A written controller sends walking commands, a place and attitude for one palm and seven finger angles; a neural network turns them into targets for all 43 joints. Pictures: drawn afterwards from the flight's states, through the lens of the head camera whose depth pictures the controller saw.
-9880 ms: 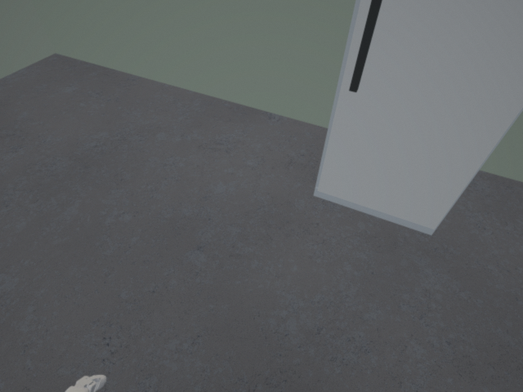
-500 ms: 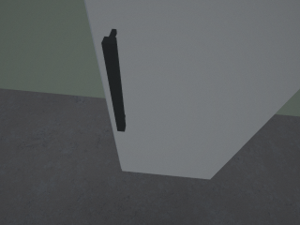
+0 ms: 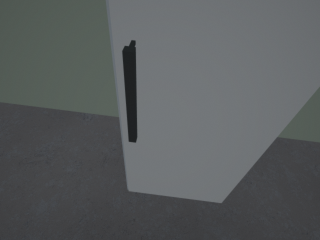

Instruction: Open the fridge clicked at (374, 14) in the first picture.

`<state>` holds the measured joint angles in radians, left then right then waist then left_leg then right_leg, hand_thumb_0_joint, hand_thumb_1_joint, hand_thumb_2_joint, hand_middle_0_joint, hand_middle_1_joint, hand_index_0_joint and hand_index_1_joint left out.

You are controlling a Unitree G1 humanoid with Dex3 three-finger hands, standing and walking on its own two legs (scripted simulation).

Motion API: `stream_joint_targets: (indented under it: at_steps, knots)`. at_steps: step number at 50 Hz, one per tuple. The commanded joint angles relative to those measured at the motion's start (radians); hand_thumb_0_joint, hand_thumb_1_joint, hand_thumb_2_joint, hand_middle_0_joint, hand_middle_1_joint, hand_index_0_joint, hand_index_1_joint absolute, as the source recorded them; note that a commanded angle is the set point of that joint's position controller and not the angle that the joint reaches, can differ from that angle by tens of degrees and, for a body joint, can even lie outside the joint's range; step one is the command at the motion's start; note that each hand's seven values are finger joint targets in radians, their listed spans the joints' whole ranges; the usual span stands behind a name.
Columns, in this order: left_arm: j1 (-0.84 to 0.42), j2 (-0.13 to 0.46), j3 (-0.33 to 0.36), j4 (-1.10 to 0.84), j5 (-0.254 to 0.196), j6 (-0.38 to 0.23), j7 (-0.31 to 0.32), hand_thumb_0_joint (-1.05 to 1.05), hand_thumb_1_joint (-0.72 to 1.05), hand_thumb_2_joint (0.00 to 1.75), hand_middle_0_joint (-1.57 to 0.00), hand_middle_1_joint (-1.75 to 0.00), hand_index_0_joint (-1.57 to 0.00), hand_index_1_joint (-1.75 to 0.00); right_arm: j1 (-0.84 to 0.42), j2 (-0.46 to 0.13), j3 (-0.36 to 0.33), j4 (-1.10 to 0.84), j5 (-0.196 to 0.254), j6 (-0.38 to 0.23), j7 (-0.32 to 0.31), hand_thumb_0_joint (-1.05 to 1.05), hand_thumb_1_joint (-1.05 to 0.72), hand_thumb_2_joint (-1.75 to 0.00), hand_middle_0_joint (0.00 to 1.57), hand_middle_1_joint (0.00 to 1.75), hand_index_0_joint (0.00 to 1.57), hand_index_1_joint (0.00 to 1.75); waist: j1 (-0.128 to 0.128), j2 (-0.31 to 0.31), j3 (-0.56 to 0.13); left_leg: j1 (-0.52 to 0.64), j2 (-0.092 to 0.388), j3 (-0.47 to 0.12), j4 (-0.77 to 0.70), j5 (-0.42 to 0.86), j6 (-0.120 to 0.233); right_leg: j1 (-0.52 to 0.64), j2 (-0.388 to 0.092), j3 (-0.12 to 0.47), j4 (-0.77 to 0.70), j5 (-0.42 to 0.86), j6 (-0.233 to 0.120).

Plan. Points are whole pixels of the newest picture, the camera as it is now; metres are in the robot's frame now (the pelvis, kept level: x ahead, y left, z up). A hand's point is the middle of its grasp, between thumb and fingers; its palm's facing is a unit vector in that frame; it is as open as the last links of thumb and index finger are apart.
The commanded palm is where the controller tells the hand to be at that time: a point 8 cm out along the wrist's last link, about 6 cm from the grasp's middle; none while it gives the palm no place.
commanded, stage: come to a stop and stand still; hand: left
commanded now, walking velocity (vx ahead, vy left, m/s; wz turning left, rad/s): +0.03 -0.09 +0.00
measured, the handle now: (132, 99) +0.48 +0.12 +0.09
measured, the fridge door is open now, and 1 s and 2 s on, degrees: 0 0 0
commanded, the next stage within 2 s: look again from close up in 0.88 s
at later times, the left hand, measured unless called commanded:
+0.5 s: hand out of the picture -0.05 +0.14 -0.18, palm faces +0.02 -0.99 -0.17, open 7.4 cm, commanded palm none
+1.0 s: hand out of the picture -0.06 +0.14 -0.17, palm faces +0.02 -0.99 -0.15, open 7.4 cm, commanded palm none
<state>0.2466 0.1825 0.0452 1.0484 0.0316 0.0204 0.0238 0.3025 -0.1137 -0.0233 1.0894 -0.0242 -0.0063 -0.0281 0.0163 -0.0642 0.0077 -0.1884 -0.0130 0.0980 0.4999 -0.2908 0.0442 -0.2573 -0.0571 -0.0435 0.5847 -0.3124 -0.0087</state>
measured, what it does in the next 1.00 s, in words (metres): stands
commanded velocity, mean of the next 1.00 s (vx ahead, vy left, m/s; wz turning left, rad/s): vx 0.00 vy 0.00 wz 0.00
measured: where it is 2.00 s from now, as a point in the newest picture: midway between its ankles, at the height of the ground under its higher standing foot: outside the picture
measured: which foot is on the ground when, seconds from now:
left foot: down 0.00-1.00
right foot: down 0.00-1.00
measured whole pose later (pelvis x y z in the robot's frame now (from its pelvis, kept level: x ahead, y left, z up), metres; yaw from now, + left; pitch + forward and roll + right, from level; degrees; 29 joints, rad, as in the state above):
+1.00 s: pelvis -0.04 -0.01 +0.00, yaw +0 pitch -2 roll +0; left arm 0.36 0.12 -0.01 1.09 0.01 -0.02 0.04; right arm 0.38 -0.12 0.00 1.11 -0.01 -0.01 -0.02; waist -0.01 -0.01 0.01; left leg -0.23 0.02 0.09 0.47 -0.21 0.02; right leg -0.24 -0.02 -0.05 0.47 -0.20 -0.01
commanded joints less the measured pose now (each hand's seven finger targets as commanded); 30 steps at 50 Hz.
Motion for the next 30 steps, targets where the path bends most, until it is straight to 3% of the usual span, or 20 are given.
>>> stream_joint_targets:
  at_steps: [1, 3, 5, 9, 10, 11, 12, 13, 14, 15, 17, 20, 28, 30]
  knots:
    - [0.074, 0.008, -0.012, 0.005, -0.001, -0.028, -0.01, 0.0, 0.9, 0.9, -0.2, -0.3, -0.2, -0.3, 0.033, -0.111, -0.011, -0.027, 0.002, -0.023, -0.01, 0.0, -0.9, -0.9, 0.2, 0.3, 0.2, 0.3, 0.005, 0.109, 0.114, -0.081, 0.194, -0.212, -0.239, -0.042, 0.038, 0.021, -0.012, 0.022, -0.141, 0.084, 0.0]
    - [0.117, 0.015, -0.018, 0.03, -0.008, -0.037, -0.004, 0.0, 0.9, 0.9, -0.2, -0.3, -0.2, -0.3, 0.055, -0.1, -0.005, -0.016, 0.007, -0.031, -0.009, 0.0, -0.9, -0.9, 0.2, 0.3, 0.2, 0.3, 0.001, 0.106, 0.071, -0.048, 0.174, -0.172, -0.197, 0.084, 0.019, 0.064, -0.038, 0.04, -0.165, 0.147, -0.007]
    - [0.13, 0.014, -0.02, 0.05, -0.012, -0.041, -0.001, 0.0, 0.9, 0.9, -0.2, -0.3, -0.2, -0.3, 0.056, -0.103, -0.006, -0.002, 0.01, -0.03, -0.009, 0.0, -0.9, -0.9, 0.2, 0.3, 0.2, 0.3, -0.004, 0.035, 0.034, -0.016, 0.162, -0.135, -0.163, 0.117, 0.003, 0.083, -0.04, 0.047, -0.178, 0.183, -0.003]
    - [0.144, 0.013, -0.026, 0.068, -0.015, -0.043, 0.004, 0.0, 0.9, 0.9, -0.2, -0.3, -0.2, -0.3, 0.068, -0.075, 0.004, 0.021, 0.012, -0.028, -0.01, 0.0, -0.9, -0.9, 0.2, 0.3, 0.2, 0.3, -0.008, 0.043, 0.064, -0.01, 0.136, -0.098, -0.151, 0.116, -0.013, 0.065, -0.053, 0.066, -0.208, 0.186, -0.011]
    - [0.186, 0.052, -0.042, 0.101, -0.005, -0.054, 0.051, 0.0, 0.9, 0.9, -0.2, -0.3, -0.2, -0.3, -0.017, -0.157, 0.006, -0.045, 0.021, -0.033, -0.001, 0.0, -0.9, -0.9, 0.2, 0.3, 0.2, 0.3, 0.01, 0.106, 0.109, -0.065, 0.141, -0.075, 0.01, 0.275, -0.037, 0.004, -0.076, 0.106, -0.194, 0.391, -0.013]
    - [0.197, 0.075, -0.036, 0.089, -0.005, -0.077, 0.047, 0.0, 0.9, 0.9, -0.2, -0.3, -0.2, -0.3, -0.009, -0.102, 0.019, -0.066, 0.017, -0.036, 0.0, 0.0, -0.9, -0.9, 0.2, 0.3, 0.2, 0.3, -0.018, 0.14, 0.05, -0.031, 0.108, -0.074, 0.04, 0.391, -0.043, 0.056, -0.115, 0.102, -0.157, 0.755, -0.025]
    - [0.196, 0.061, -0.038, 0.076, -0.014, -0.08, 0.04, 0.0, 0.9, 0.9, -0.2, -0.3, -0.2, -0.3, 0.072, -0.061, 0.016, -0.04, 0.014, -0.042, -0.006, 0.0, -0.9, -0.9, 0.2, 0.3, 0.2, 0.3, -0.04, 0.148, -0.053, 0.021, 0.098, -0.073, 0.004, 0.291, -0.032, 0.11, -0.117, 0.108, -0.092, 0.753, -0.041]
    - [0.19, 0.052, -0.046, 0.08, -0.017, -0.079, 0.036, 0.0, 0.9, 0.9, -0.2, -0.3, -0.2, -0.3, 0.108, -0.076, 0.013, -0.029, 0.015, -0.043, -0.01, 0.0, -0.9, -0.9, 0.2, 0.3, 0.2, 0.3, -0.039, 0.122, -0.129, 0.035, 0.115, -0.085, 0.005, 0.31, -0.023, 0.144, -0.098, 0.094, -0.078, 0.665, -0.043]
    - [0.181, 0.039, -0.049, 0.077, -0.02, -0.074, 0.034, 0.0, 0.9, 0.9, -0.2, -0.3, -0.2, -0.3, 0.103, -0.088, 0.01, -0.029, 0.018, -0.037, -0.013, 0.0, -0.9, -0.9, 0.2, 0.3, 0.2, 0.3, -0.039, 0.072, -0.128, 0.033, 0.127, -0.092, -0.001, 0.271, -0.017, 0.136, -0.084, 0.083, -0.093, 0.543, -0.041]
    - [0.171, 0.028, -0.049, 0.072, -0.018, -0.067, 0.03, 0.0, 0.9, 0.9, -0.2, -0.3, -0.2, -0.3, 0.097, -0.094, 0.008, -0.028, 0.019, -0.033, -0.013, 0.0, -0.9, -0.9, 0.2, 0.3, 0.2, 0.3, -0.038, 0.028, -0.104, 0.015, 0.129, -0.098, -0.027, 0.209, -0.013, 0.118, -0.071, 0.081, -0.108, 0.417, -0.038]
    - [0.156, 0.012, -0.054, 0.068, -0.014, -0.058, 0.027, 0.0, 0.9, 0.9, -0.2, -0.3, -0.2, -0.3, 0.079, -0.092, 0.008, -0.036, 0.015, -0.026, -0.008, 0.0, -0.9, -0.9, 0.2, 0.3, 0.2, 0.3, -0.034, -0.019, 0.023, -0.044, 0.122, -0.108, -0.062, 0.116, -0.009, 0.041, -0.057, 0.081, -0.141, 0.242, -0.034]
    - [0.157, 0.008, -0.055, 0.054, -0.013, -0.052, 0.025, 0.0, 0.9, 0.9, -0.2, -0.3, -0.2, -0.3, 0.068, -0.09, 0.009, -0.044, 0.011, -0.017, 0.002, 0.0, -0.9, -0.9, 0.2, 0.3, 0.2, 0.3, -0.03, 0.043, 0.139, -0.101, 0.106, -0.122, -0.119, -0.03, -0.011, -0.059, -0.042, 0.109, -0.2, -0.023, -0.037]
    - [0.168, 0.024, -0.044, 0.021, -0.011, -0.048, 0.021, 0.0, 0.9, 0.9, -0.2, -0.3, -0.2, -0.3, 0.087, -0.103, 0.009, -0.055, 0.007, -0.013, 0.006, 0.0, -0.9, -0.9, 0.2, 0.3, 0.2, 0.3, -0.022, 0.063, 0.141, -0.137, 0.105, -0.133, -0.172, -0.115, -0.01, -0.052, -0.032, 0.108, -0.221, -0.077, -0.035]
    - [0.166, 0.027, -0.042, 0.013, -0.012, -0.048, 0.019, 0.0, 0.9, 0.9, -0.2, -0.3, -0.2, -0.3, 0.089, -0.105, 0.009, -0.057, 0.006, -0.014, 0.007, 0.0, -0.9, -0.9, 0.2, 0.3, 0.2, 0.3, -0.02, 0.045, 0.135, -0.139, 0.103, -0.13, -0.173, -0.113, -0.01, -0.046, -0.034, 0.111, -0.227, -0.078, -0.035]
